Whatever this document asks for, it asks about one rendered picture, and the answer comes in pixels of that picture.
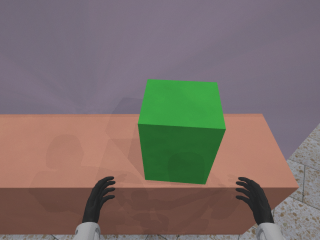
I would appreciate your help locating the carton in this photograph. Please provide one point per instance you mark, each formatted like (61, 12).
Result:
(181, 126)

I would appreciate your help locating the pedestal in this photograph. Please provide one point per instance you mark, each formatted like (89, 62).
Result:
(49, 164)

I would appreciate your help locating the robot left hand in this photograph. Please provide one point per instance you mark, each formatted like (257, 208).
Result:
(96, 199)

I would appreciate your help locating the left robot forearm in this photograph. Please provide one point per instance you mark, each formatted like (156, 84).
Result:
(87, 231)

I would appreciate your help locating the right robot forearm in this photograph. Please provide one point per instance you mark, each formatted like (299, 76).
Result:
(269, 231)

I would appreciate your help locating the robot right hand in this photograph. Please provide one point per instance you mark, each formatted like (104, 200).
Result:
(257, 200)

